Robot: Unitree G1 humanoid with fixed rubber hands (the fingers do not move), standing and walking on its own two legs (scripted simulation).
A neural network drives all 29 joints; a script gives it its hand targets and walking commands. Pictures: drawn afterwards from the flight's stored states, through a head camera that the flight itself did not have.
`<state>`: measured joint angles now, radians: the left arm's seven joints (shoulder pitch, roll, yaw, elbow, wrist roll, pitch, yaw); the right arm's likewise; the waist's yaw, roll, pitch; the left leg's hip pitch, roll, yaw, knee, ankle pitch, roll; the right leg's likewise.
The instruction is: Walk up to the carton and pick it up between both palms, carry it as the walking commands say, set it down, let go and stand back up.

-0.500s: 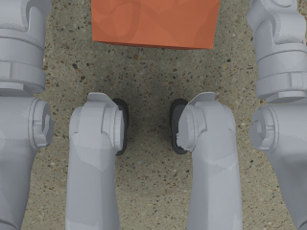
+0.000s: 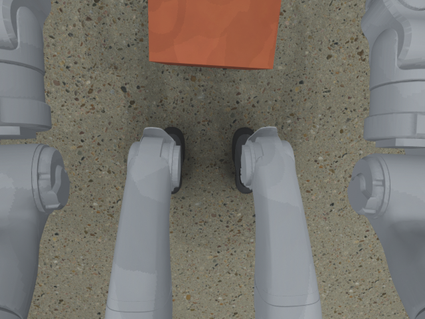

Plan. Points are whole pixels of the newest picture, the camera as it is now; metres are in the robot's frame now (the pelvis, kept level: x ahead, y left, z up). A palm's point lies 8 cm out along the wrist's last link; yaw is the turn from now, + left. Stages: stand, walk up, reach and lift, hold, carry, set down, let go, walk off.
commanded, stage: set down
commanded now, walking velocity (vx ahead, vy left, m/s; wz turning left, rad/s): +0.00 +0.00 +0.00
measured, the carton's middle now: (213, 2) +0.56 -0.01 -0.41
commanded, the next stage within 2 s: let go in 0.52 s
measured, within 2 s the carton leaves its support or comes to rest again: neither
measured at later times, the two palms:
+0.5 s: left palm out of the picture +0.56 +0.21 +0.02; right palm out of the picture +0.53 -0.21 +0.02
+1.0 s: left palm out of the picture +0.45 +0.22 +0.09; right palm out of the picture +0.44 -0.24 +0.08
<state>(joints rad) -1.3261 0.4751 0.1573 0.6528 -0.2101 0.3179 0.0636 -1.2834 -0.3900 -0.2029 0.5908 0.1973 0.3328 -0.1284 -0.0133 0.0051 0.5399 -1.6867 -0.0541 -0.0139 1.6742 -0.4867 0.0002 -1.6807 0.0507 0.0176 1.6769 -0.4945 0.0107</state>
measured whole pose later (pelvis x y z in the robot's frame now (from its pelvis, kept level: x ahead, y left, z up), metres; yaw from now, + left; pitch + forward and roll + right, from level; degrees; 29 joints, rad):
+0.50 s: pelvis +0.02 +0.00 +0.13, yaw -1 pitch +30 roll +0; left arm -1.21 0.42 0.23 0.84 -0.12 0.26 -0.02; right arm -1.16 -0.32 -0.23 0.73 0.12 0.29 -0.08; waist -0.02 0.00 0.32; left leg -1.33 -0.05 -0.03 1.12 -0.32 0.00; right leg -1.33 0.05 0.05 1.13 -0.32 0.01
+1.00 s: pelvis +0.11 -0.01 +0.19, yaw +0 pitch +33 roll +1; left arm -0.40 0.23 0.17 0.56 0.02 0.10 -0.04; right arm -0.38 -0.20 -0.19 0.55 -0.01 0.10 0.04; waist -0.01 0.00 -0.06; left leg -1.04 -0.04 -0.04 0.74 -0.28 0.00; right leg -1.04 0.04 0.05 0.76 -0.29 -0.01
